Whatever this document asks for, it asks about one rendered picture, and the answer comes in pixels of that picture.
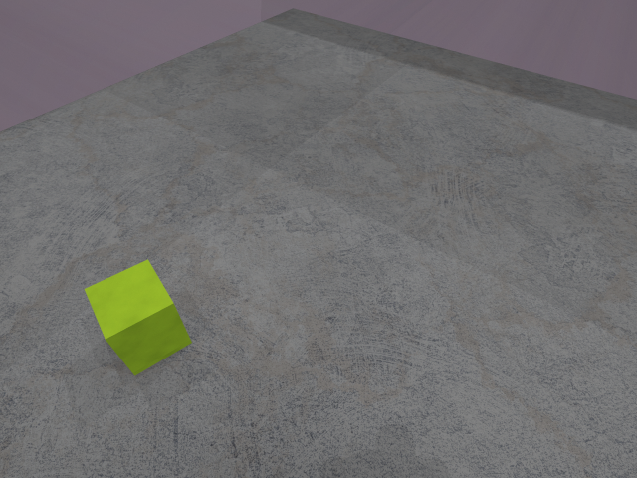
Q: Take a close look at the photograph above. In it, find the carton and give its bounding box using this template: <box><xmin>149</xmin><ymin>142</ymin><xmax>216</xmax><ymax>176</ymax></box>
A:
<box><xmin>85</xmin><ymin>259</ymin><xmax>192</xmax><ymax>376</ymax></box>

